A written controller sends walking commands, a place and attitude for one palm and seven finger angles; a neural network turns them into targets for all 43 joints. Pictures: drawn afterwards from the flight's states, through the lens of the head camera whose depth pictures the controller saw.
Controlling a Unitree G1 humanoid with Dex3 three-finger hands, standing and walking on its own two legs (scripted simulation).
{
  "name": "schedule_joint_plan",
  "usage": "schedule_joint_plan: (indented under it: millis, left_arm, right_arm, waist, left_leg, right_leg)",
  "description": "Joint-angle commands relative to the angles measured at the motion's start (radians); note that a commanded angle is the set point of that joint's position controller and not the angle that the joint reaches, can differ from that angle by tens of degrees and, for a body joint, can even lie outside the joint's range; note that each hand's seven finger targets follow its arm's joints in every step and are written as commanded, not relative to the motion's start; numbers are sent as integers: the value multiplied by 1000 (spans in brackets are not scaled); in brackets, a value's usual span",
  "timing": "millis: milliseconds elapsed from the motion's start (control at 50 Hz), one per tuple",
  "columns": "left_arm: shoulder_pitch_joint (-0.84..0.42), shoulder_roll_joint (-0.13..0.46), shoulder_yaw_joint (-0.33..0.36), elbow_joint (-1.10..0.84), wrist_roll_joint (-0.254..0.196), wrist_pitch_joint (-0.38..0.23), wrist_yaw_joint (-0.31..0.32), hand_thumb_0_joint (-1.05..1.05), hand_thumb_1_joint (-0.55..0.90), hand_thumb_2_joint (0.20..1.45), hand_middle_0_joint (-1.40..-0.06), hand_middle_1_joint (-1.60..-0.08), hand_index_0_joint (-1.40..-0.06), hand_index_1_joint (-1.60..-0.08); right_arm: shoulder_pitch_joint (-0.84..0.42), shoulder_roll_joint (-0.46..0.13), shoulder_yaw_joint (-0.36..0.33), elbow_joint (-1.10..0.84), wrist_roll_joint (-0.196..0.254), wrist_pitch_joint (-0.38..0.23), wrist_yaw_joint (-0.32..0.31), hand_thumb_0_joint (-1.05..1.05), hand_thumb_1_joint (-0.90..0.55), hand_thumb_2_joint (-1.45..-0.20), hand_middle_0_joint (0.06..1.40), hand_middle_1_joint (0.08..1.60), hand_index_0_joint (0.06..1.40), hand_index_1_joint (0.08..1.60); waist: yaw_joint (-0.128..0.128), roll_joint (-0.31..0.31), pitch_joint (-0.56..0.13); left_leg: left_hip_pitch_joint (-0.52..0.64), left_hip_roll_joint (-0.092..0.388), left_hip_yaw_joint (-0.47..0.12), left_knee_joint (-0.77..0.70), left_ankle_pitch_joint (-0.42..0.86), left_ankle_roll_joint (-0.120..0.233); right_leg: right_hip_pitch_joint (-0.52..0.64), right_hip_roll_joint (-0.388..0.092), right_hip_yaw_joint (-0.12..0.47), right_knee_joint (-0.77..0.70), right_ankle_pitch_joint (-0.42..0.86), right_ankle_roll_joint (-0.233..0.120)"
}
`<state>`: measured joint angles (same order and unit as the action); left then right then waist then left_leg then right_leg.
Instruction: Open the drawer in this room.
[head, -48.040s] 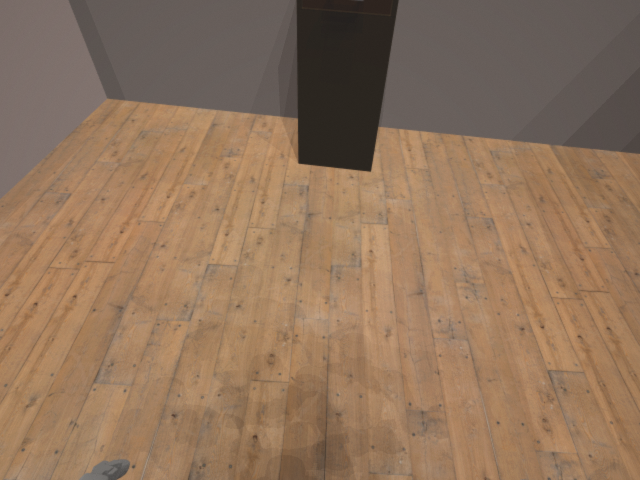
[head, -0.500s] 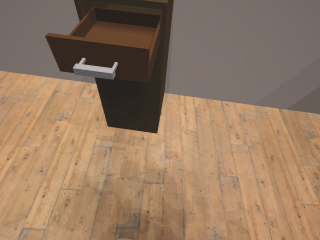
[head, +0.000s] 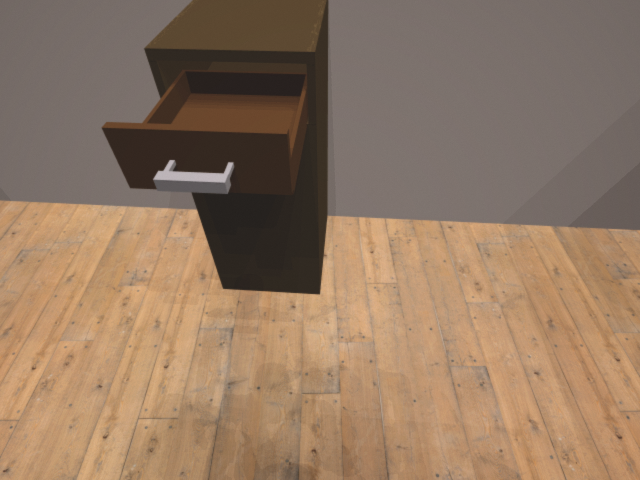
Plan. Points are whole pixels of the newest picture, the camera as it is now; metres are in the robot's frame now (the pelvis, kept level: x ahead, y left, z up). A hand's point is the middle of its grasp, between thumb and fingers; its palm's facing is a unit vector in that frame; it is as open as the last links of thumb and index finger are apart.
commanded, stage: let the arm hang, fingers relaxed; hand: left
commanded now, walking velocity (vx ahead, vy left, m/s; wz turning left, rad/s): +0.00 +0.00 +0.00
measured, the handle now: (196, 174) +0.61 +0.26 +0.04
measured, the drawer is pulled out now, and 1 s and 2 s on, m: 0.29 0.29 0.29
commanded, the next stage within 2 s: look to check the result in 0.24 s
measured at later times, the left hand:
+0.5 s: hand out of the picture +0.00 +0.17 -0.17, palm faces +0.02 -0.98 -0.20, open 7.4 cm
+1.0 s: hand out of the picture +0.04 +0.17 -0.17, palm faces +0.01 -0.98 -0.22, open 7.4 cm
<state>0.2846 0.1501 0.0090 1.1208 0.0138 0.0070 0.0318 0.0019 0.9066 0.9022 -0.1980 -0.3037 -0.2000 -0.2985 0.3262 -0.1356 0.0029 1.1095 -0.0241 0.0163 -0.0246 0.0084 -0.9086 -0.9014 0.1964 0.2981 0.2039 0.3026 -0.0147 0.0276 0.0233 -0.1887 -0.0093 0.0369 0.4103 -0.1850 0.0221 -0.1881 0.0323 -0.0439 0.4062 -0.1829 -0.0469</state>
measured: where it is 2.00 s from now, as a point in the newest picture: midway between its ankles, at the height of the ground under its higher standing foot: outside the picture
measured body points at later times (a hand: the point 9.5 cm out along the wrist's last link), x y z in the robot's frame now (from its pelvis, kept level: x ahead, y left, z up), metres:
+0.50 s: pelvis +0.01 +0.00 +0.00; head +0.03 -0.01 +0.45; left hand +0.00 +0.22 -0.16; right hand -0.01 -0.21 -0.17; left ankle +0.03 +0.11 -0.74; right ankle +0.03 -0.09 -0.74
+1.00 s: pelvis +0.03 -0.01 +0.00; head +0.05 -0.02 +0.45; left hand +0.04 +0.22 -0.15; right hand +0.02 -0.23 -0.16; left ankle +0.03 +0.11 -0.74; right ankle +0.03 -0.09 -0.74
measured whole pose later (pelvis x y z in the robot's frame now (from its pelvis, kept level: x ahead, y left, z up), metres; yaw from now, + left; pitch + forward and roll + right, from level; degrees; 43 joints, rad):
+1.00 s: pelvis +0.03 -0.01 +0.00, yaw +0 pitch -1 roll +0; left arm 0.25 0.15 0.01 1.13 0.01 -0.01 0.04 0.00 0.90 0.90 -0.20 -0.30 -0.20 -0.30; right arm 0.26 -0.16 -0.01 1.13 -0.02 0.00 -0.03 0.01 -0.91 -0.90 0.20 0.30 0.20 0.30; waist -0.02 0.02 0.06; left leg -0.14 0.00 0.04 0.38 -0.21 0.01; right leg -0.15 0.05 -0.04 0.38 -0.21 -0.06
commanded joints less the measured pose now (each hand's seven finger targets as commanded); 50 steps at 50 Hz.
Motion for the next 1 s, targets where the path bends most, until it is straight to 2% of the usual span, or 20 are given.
schedule_joint_plan:
  millis: [0,60,140,160,240,300,380,520,600,800,920,980]
  left_arm:
    - [62,112,19,-17,-4,-11,5,0,900,900,-200,-300,-200,-300]
    - [54,107,21,-19,-4,-14,6,0,900,900,-200,-300,-200,-300]
    - [57,96,21,-16,-4,-14,7,0,900,900,-200,-300,-200,-300]
    - [55,96,22,-15,-4,-14,6,0,900,900,-200,-300,-200,-300]
    - [55,94,22,-13,-5,-19,8,0,900,900,-200,-300,-200,-300]
    - [56,89,20,-10,-7,-21,8,0,900,900,-200,-300,-200,-300]
    - [59,89,19,-4,-6,-23,10,0,900,900,-200,-300,-200,-300]
    - [56,93,17,-1,-6,-24,11,0,900,900,-200,-300,-200,-300]
    - [54,97,17,-1,-6,-27,11,0,900,900,-200,-300,-200,-300]
    - [33,114,20,-7,-6,-27,9,0,900,900,-200,-300,-200,-300]
    - [18,128,23,-11,-7,-31,9,0,900,900,-200,-300,-200,-300]
    - [12,132,24,-14,-7,-32,11,0,900,900,-200,-300,-200,-300]
  right_arm:
    - [74,-84,-16,-16,3,-9,-10,0,-900,-900,200,300,200,300]
    - [85,-74,-17,-11,3,-12,-10,0,-900,-900,200,300,200,300]
    - [84,-69,-19,-13,5,-13,-14,0,-900,-900,200,300,200,300]
    - [82,-70,-18,-12,5,-15,-14,0,-900,-900,200,300,200,300]
    - [88,-72,-21,-13,7,-16,-15,0,-900,-900,200,300,200,300]
    - [81,-76,-20,-7,8,-19,-17,0,-900,-900,200,300,200,300]
    - [75,-76,-20,-6,10,-21,-18,0,-900,-900,200,300,200,300]
    - [60,-86,-20,-4,10,-18,-18,0,-900,-900,200,300,200,300]
    - [48,-92,-22,-5,11,-20,-18,0,-900,-900,200,300,200,300]
    - [16,-106,-23,-5,9,-18,-17,0,-900,-900,200,300,200,300]
    - [5,-119,-25,-4,10,-21,-18,0,-900,-900,200,300,200,300]
    - [0,-123,-25,-4,10,-20,-18,0,-900,-900,200,300,200,300]
  waist:
    - [11,-10,113]
    - [8,-17,93]
    - [11,31,89]
    - [10,8,88]
    - [6,-17,65]
    - [4,3,58]
    - [4,-3,52]
    - [0,-18,74]
    - [0,-21,51]
    - [1,-16,65]
    - [0,-19,22]
    - [0,-29,36]
  left_leg:
    - [-78,97,-110,-118,-115,17]
    - [-79,94,-108,-113,-93,15]
    - [-78,105,-118,-122,-96,16]
    - [-79,103,-119,-124,-91,16]
    - [-51,104,-111,-108,-43,15]
    - [-22,105,-107,-106,-13,13]
    - [-7,109,-104,-104,22,14]
    - [4,108,-101,-104,16,11]
    - [24,111,-96,-96,49,11]
    - [29,110,-94,-98,47,8]
    - [55,113,-86,-89,85,5]
    - [51,112,-84,-89,93,3]
  right_leg:
    - [-59,-117,139,-125,-163,-8]
    - [-39,-118,137,-117,-139,-10]
    - [-28,-114,128,-105,-98,-11]
    - [-25,-112,131,-100,-87,-11]
    - [-14,-118,129,-106,-68,-11]
    - [-22,-120,128,-101,-39,-12]
    - [-11,-122,124,-96,1,-10]
    - [-25,-121,131,-107,-10,-8]
    - [-9,-123,130,-104,29,-7]
    - [-11,-125,136,-113,26,-8]
    - [25,-131,136,-106,103,-9]
    - [27,-131,138,-107,129,-9]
